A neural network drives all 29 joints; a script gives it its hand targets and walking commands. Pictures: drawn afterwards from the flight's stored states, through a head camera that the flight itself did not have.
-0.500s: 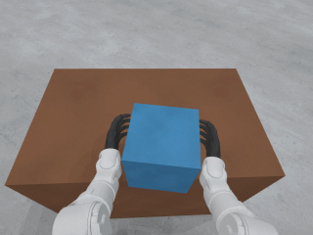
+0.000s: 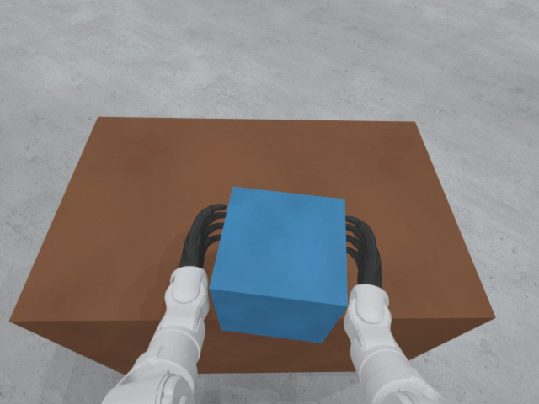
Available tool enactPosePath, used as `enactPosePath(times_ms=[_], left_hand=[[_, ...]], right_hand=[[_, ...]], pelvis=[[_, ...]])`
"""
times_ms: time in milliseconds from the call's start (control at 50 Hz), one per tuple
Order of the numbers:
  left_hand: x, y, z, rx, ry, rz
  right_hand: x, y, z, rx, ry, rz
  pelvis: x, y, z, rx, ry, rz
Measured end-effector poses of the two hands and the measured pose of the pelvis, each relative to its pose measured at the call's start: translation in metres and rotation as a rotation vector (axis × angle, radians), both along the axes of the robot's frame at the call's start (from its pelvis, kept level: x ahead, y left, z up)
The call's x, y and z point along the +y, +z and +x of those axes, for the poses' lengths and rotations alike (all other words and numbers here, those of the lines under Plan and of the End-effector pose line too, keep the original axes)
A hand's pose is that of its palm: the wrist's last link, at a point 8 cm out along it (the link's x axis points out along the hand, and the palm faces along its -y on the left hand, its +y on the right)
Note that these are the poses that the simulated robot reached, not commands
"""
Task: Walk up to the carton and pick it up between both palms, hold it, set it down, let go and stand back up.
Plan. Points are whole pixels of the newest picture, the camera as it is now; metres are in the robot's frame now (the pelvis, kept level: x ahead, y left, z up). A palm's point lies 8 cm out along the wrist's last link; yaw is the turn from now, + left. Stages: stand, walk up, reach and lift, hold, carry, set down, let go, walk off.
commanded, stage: reach and lift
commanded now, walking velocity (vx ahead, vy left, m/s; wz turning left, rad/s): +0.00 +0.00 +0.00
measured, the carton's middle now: (279, 268) +0.33 -0.01 -0.05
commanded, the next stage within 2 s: none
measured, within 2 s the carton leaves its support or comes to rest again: leaves its support in 0.52 s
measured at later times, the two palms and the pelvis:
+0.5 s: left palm (201, 246) +0.35 +0.12 -0.01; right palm (371, 271) +0.31 -0.15 -0.01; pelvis +0.00 +0.00 +0.00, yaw +0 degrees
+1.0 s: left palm (197, 229) +0.36 +0.12 +0.03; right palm (374, 250) +0.32 -0.14 +0.02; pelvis +0.00 +0.00 +0.00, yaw -1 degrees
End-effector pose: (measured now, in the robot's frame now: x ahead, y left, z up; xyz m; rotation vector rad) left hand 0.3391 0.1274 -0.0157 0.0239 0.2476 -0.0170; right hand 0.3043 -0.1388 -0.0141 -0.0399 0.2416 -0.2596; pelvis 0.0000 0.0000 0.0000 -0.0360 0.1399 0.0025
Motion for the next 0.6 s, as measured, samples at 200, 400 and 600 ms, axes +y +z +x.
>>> enactPosePath(times_ms=[200,400,600], left_hand=[[-0.001,0.002,0.003,0.004,-0.012,0.009],[-0.005,0.006,0.009,0.006,-0.025,0.019],[-0.014,0.013,0.014,-0.012,-0.041,0.01]], right_hand=[[-0.001,0.001,0.0,0.004,-0.009,-0.005],[-0.003,0.001,0.001,0.004,-0.022,0.001],[-0.012,0.005,0.002,-0.013,-0.034,-0.008]], pelvis=[[0.002,0.001,0.002,0.015,-0.002,-0.001],[0.003,0.002,0.003,0.026,-0.005,0.001],[0.003,0.001,0.003,0.034,-0.013,0.002]])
